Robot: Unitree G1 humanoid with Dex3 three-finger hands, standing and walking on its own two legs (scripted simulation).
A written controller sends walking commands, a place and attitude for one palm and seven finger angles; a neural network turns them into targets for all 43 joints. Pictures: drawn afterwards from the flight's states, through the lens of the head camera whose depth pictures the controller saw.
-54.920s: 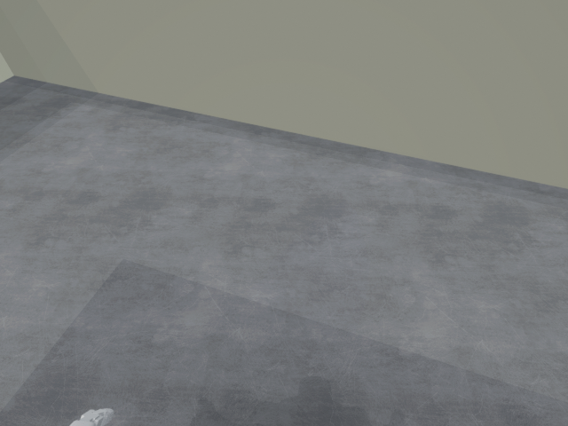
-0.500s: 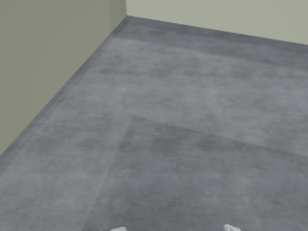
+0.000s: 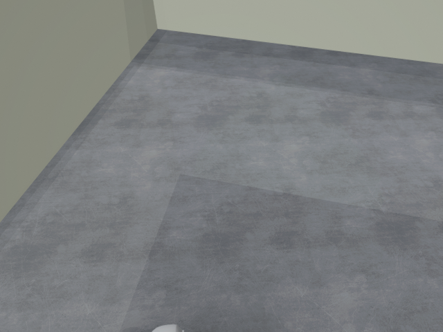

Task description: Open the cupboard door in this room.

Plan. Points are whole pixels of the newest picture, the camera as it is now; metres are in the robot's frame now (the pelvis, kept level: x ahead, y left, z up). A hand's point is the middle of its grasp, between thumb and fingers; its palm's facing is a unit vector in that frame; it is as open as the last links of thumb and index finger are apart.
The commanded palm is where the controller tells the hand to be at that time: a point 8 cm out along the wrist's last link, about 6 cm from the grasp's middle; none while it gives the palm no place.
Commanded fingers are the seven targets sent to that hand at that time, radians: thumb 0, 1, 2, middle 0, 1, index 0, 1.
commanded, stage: turn to face it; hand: left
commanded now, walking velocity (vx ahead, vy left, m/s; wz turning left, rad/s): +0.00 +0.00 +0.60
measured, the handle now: out of the picture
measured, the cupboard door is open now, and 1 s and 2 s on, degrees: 44 44 44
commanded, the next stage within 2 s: none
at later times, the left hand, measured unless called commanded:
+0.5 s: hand (124, 325) +0.16 +0.20 -0.16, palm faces +0.30 -0.91 -0.27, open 7.4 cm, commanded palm none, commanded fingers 0.00 0.90 0.90 -0.20 -0.30 -0.20 -0.30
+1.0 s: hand out of the picture +0.10 +0.19 -0.16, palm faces +0.58 -0.77 -0.27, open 7.4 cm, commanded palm none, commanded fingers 0.00 0.90 0.90 -0.20 -0.30 -0.20 -0.30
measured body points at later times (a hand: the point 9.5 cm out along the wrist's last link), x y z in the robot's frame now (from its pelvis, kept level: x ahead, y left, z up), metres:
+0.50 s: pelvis +0.10 -0.03 -0.01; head +0.14 -0.02 +0.43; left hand +0.15 +0.25 -0.14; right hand +0.24 -0.26 -0.16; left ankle +0.13 +0.11 -0.73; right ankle +0.14 -0.17 -0.75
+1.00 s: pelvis +0.15 -0.05 -0.01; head +0.19 -0.01 +0.44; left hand +0.07 +0.23 -0.14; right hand +0.37 -0.21 -0.15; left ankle +0.10 +0.08 -0.74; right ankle +0.23 -0.17 -0.71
